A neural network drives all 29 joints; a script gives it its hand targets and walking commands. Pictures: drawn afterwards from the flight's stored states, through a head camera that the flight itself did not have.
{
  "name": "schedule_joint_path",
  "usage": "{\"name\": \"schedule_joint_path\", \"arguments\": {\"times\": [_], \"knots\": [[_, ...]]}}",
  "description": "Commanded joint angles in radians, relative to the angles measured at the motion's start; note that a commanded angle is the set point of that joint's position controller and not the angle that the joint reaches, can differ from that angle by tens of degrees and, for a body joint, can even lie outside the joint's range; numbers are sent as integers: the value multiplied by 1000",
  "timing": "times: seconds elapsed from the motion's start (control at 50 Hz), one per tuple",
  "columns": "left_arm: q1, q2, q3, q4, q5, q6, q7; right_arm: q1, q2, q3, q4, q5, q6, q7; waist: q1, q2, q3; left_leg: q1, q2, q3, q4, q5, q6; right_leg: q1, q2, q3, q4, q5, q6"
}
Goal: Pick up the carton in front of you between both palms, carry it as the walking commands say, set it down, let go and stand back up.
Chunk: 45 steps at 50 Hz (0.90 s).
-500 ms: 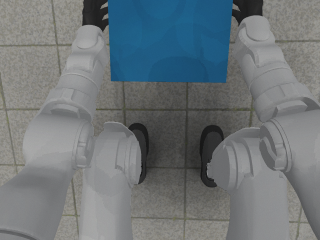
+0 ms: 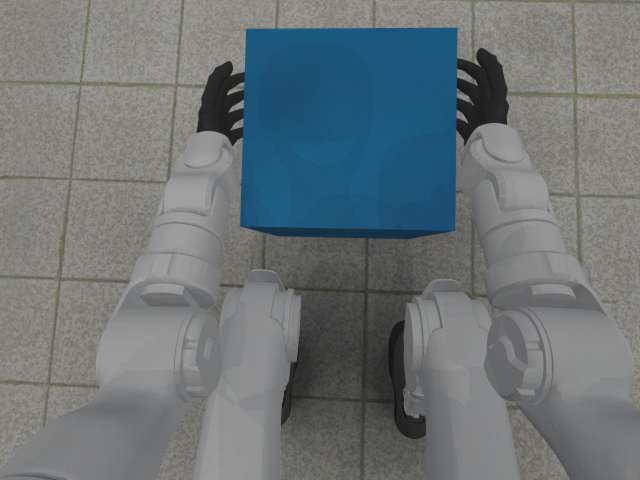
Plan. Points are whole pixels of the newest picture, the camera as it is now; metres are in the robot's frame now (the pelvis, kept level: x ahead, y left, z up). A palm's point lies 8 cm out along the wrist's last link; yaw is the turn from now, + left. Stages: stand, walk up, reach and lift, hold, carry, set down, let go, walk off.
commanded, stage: reach and lift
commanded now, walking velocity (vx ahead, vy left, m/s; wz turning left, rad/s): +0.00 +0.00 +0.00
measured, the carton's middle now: (345, 157) +0.49 +0.02 -0.15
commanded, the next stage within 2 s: none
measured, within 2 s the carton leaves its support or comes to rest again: neither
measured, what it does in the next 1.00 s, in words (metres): rises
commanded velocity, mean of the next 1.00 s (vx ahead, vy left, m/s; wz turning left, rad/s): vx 0.00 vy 0.00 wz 0.00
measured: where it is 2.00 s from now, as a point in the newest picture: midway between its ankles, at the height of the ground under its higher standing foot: (342, 393)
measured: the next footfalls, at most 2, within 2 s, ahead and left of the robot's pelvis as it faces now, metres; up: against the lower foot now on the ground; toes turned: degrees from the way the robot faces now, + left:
none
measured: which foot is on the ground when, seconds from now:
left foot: down 0.00-1.00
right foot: down 0.00-1.00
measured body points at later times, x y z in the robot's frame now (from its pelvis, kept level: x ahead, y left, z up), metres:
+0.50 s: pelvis +0.02 +0.00 +0.13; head +0.24 +0.01 +0.52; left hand +0.47 +0.18 +0.06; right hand +0.49 -0.13 +0.07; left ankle +0.12 +0.13 -0.37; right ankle +0.11 -0.12 -0.37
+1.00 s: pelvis +0.07 +0.00 +0.27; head +0.18 +0.01 +0.71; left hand +0.43 +0.17 +0.23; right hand +0.45 -0.14 +0.24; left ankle +0.12 +0.13 -0.37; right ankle +0.11 -0.12 -0.37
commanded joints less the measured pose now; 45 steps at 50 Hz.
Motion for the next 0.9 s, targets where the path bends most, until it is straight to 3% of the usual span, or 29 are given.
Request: {"name": "schedule_joint_path", "arguments": {"times": [0.0, 0.02, 0.06, 0.1, 0.12, 0.14, 0.2, 0.22, 0.24, 0.26, 0.3, 0.32, 0.34, 0.36, 0.38, 0.4, 0.42, 0.44, 0.46, 0.52, 0.54, 0.58, 0.68, 0.76, 0.78, 0.8, 0.82, 0.84, 0.88], "knots": [[-636, -1051, -335, -159, 9, 24, -261, -573, 1093, 384, -62, -22, 55, 284, 33, 39, -961, 577, -137, 94, -285, 134, 24, 427, 129, -122, -269, 79, -37], [-614, -1062, -315, -132, 26, 38, -269, -570, 1088, 356, -69, -44, 61, 286, 8, 43, -967, 595, -136, 91, -298, 120, 27, 434, 131, -122, -289, 69, -36], [-616, -1042, -262, -113, 74, 49, -274, -554, 1113, 321, -27, -75, 80, 289, 40, 15, -960, 595, -133, 92, -338, 61, 37, 446, 135, -117, -331, 20, -33], [-611, -1064, -263, -141, 86, 58, -285, -554, 1139, 323, -40, -85, 87, 293, 48, 4, -1005, 618, -138, 105, -351, 109, 35, 502, 137, -101, -379, 50, -30], [-610, -1062, -263, -134, 89, 64, -290, -551, 1143, 314, -27, -92, 92, 294, 28, 16, -1014, 627, -139, 100, -374, 97, 35, 516, 137, -111, -388, 51, -29], [-587, -1076, -251, -129, 103, 70, -296, -526, 1158, 307, -15, -101, 99, 296, 43, -1, -1027, 644, -138, 105, -389, 105, 32, 554, 139, -102, -415, 49, -28], [-581, -1116, -292, -166, 85, 81, -311, -480, 1162, 311, -24, -119, 105, 295, -1, 44, -1057, 693, -139, 100, -423, 139, 22, 612, 137, -93, -456, 88, -36], [-563, -1113, -286, -168, 89, 85, -317, -458, 1173, 314, -26, -122, 112, 296, 3, 24, -1048, 709, -139, 101, -447, 151, 21, 634, 138, -89, -486, 101, -33], [-562, -1130, -311, -189, 83, 86, -318, -460, 1185, 337, -48, -109, 109, 297, 19, 46, -1097, 747, -139, 97, -457, 174, 23, 660, 136, -87, -481, 130, -35], [-558, -1133, -336, -222, 67, 86, -316, -444, 1192, 356, -70, -110, 111, 296, -7, 45, -1151, 759, -141, 100, -457, 180, 15, 712, 136, -84, -495, 136, -32], [-518, -1156, -367, -209, 52, 93, -315, -426, 1201, 393, -86, -80, 113, 302, -6, 51, -1112, 801, -136, 90, -487, 220, 14, 727, 137, -80, -522, 172, -29], [-495, -1163, -381, -249, 52, 90, -313, -413, 1233, 416, -113, -72, 116, 304, 20, 43, -1160, 846, -143, 93, -507, 229, 17, 764, 139, -85, -529, 187, -22], [-488, -1159, -393, -249, 43, 95, -311, -396, 1226, 428, -102, -65, 121, 308, -1, 38, -1120, 854, -138, 83, -517, 225, 15, 757, 134, -85, -543, 175, -23], [-464, -1166, -411, -254, 51, 99, -308, -377, 1231, 435, -104, -53, 124, 315, 24, 74, -1111, 898, -138, 85, -544, 234, 13, 758, 136, -79, -554, 184, -23], [-468, -1167, -417, -270, 36, 95, -304, -373, 1238, 468, -127, -38, 125, 319, 19, 40, -1136, 936, -139, 80, -549, 251, 13, 773, 138, -78, -572, 185, -19], [-440, -1197, -430, -255, 34, 98, -300, -368, 1234, 483, -140, -36, 120, 320, 24, 78, -1122, 934, -143, 85, -561, 249, 9, 786, 137, -74, -581, 185, -22], [-425, -1182, -442, -277, 29, 93, -298, -339, 1251, 508, -137, -23, 125, 318, 34, 23, -1135, 970, -143, 75, -576, 271, 13, 818, 137, -78, -596, 206, -11], [-396, -1196, -452, -281, 28, 94, -294, -333, 1245, 505, -161, -28, 123, 320, 24, 45, -1125, 970, -145, 71, -586, 283, 10, 828, 136, -73, -605, 221, -14], [-373, -1191, -449, -289, 27, 92, -291, -302, 1265, 510, -140, -19, 130, 319, 33, 3, -1142, 1019, -142, 63, -604, 274, 16, 878, 134, -73, -631, 211, -7], [-344, -1212, -474, -307, 20, 93, -292, -242, 1248, 521, -155, -29, 127, 319, 10, 40, -1073, 1065, -143, 48, -664, 272, 11, 915, 131, -59, -682, 218, -14], [-327, -1215, -470, -293, 26, 93, -291, -239, 1277, 526, -149, -26, 126, 317, 30, 15, -1049, 1072, -143, 46, -680, 269, 17, 925, 131, -55, -697, 207, -12], [-276, -1222, -469, -281, 35, 96, -292, -205, 1254, 521, -165, -36, 121, 321, 28, 46, -1001, 1122, -144, 40, -719, 280, 14, 942, 129, -46, -735, 210, -18], [-224, -1237, -493, -312, 30, 82, -289, -89, 1274, 517, -144, -64, 112, 323, -12, 42, -951, 1226, -138, 15, -800, 321, 15, 1039, 120, -24, -827, 248, -25], [-112, -1226, -472, -280, 66, 81, -291, -36, 1282, 516, -149, -77, 112, 329, 20, 33, -863, 1294, -133, 2, -893, 318, 24, 1132, 112, -8, -911, 249, -21], [-108, -1235, -466, -282, 66, 86, -291, -6, 1263, 499, -146, -87, 114, 330, -4, 56, -833, 1299, -133, 5, -909, 315, 19, 1168, 106, 4, -940, 257, -32], [-77, -1224, -459, -288, 76, 85, -292, 25, 1262, 507, -126, -95, 121, 332, 12, 25, -819, 1350, -126, -9, -935, 317, 26, 1163, 105, -3, -957, 246, -28], [-65, -1233, -479, -294, 75, 83, -292, 35, 1281, 508, -139, -92, 114, 333, 13, 44, -812, 1362, -129, -2, -953, 332, 23, 1209, 104, 8, -984, 267, -29], [-81, -1238, -471, -291, 71, 80, -292, 51, 1271, 504, -150, -97, 111, 333, -13, 41, -808, 1375, -127, -7, -968, 333, 23, 1240, 99, 13, -1006, 276, -35], [-31, -1250, -481, -289, 77, 76, -290, 84, 1289, 518, -162, -92, 107, 337, 3, 44, -786, 1460, -120, -19, -1015, 365, 30, 1285, 95, 21, -1039, 313, -31]]}}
